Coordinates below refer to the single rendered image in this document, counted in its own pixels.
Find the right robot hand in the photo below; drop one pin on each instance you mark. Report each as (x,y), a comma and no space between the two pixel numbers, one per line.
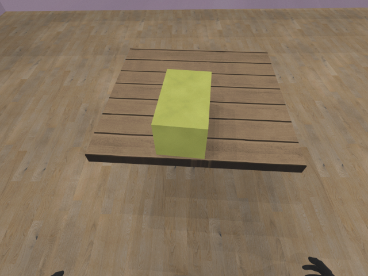
(318,266)

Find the table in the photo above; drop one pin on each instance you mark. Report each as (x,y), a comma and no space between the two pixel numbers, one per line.
(249,124)

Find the carton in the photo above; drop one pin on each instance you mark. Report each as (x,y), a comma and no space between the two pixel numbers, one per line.
(181,118)

